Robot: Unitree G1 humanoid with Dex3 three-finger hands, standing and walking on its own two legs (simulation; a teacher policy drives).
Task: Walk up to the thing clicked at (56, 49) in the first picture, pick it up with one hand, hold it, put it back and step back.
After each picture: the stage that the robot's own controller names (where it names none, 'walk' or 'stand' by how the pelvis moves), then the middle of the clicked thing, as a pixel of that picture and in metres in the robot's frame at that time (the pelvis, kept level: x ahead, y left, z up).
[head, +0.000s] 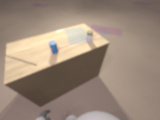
stand; (53, 47) +0.61 +0.38 +0.01
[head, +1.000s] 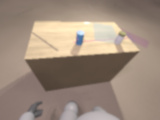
walk; (79, 38) +0.67 +0.15 +0.06
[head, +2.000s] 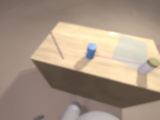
walk; (90, 51) +0.51 +0.08 +0.05
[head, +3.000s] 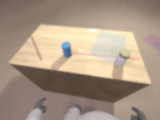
stand; (67, 50) +0.50 +0.22 +0.04
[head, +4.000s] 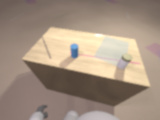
stand; (74, 51) +0.55 +0.17 +0.01
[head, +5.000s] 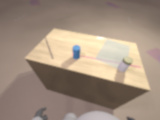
stand; (76, 52) +0.56 +0.15 +0.01
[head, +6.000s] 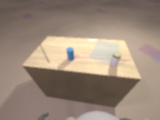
stand; (70, 54) +0.59 +0.20 +0.02
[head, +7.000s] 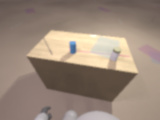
stand; (72, 47) +0.66 +0.19 +0.02
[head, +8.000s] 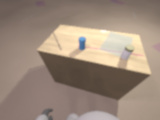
stand; (82, 43) +0.69 +0.11 +0.01
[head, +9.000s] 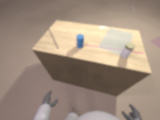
rise first; (80, 41) +0.66 +0.14 +0.01
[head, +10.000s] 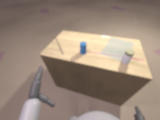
rise first; (83, 48) +0.67 +0.15 +0.01
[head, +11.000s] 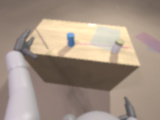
go down; (71, 40) +0.67 +0.15 +0.02
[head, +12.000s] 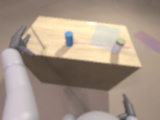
go down; (69, 39) +0.65 +0.15 +0.03
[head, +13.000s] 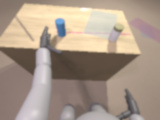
close in; (61, 28) +0.67 +0.17 +0.08
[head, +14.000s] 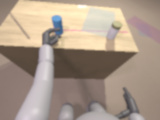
close; (58, 25) +0.67 +0.17 +0.08
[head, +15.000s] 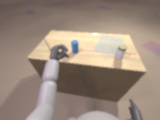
lift; (75, 47) +0.65 +0.16 +0.05
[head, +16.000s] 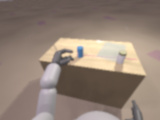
lift; (80, 52) +0.69 +0.15 +0.02
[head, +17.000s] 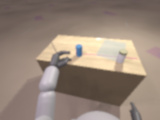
hold; (79, 50) +0.67 +0.15 +0.02
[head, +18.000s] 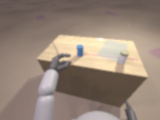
hold; (80, 50) +0.67 +0.15 +0.02
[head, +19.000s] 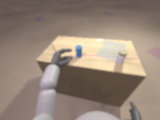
crouch; (78, 51) +0.67 +0.15 +0.01
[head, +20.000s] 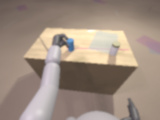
crouch; (70, 45) +0.68 +0.17 +0.02
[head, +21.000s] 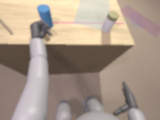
lower; (46, 17) +0.67 +0.18 +0.09
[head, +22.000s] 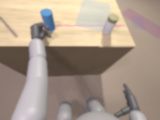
lower; (48, 20) +0.67 +0.18 +0.09
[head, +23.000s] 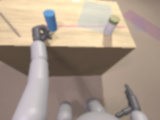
lower; (51, 21) +0.67 +0.18 +0.09
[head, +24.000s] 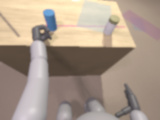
lower; (50, 21) +0.67 +0.17 +0.09
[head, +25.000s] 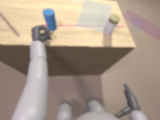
loosen; (50, 20) +0.67 +0.18 +0.09
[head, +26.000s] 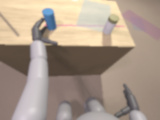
withdraw; (50, 20) +0.68 +0.18 +0.09
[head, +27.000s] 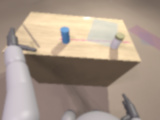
sink last; (65, 35) +0.64 +0.16 +0.06
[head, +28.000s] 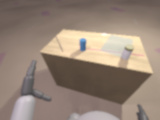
stand; (82, 44) +0.70 +0.15 +0.05
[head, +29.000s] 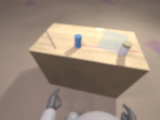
stand; (78, 41) +0.67 +0.15 +0.06
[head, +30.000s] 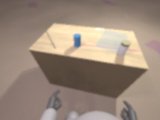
stand; (77, 40) +0.69 +0.15 +0.06
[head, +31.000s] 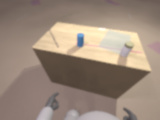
stand; (80, 40) +0.68 +0.15 +0.06
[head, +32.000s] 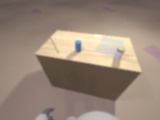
stand; (78, 46) +0.71 +0.17 +0.00
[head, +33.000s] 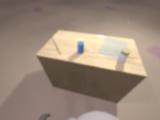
stand; (80, 47) +0.68 +0.14 +0.00
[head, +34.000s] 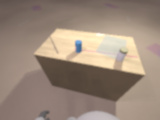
stand; (78, 46) +0.68 +0.16 +0.00
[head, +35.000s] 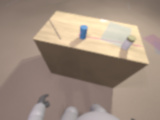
walk; (83, 32) +0.74 +0.11 +0.02
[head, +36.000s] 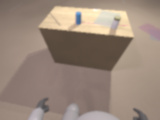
walk; (78, 18) +0.99 +0.23 +0.03
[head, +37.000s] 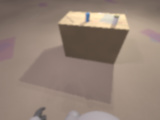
stand; (87, 17) +1.35 +0.16 +0.04
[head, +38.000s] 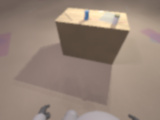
stand; (86, 15) +1.30 +0.13 +0.02
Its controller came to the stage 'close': yes
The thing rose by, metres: 0.00
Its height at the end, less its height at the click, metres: +0.00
